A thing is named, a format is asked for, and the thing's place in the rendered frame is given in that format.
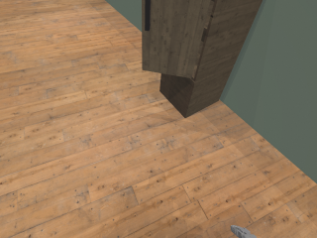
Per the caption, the robot right hand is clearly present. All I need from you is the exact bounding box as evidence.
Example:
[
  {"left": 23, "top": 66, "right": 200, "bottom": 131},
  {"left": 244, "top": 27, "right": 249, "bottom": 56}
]
[{"left": 230, "top": 225, "right": 257, "bottom": 238}]

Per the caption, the cupboard door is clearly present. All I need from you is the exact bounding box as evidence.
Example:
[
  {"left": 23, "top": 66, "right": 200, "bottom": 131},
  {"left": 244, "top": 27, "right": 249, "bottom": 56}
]
[{"left": 142, "top": 0, "right": 211, "bottom": 78}]

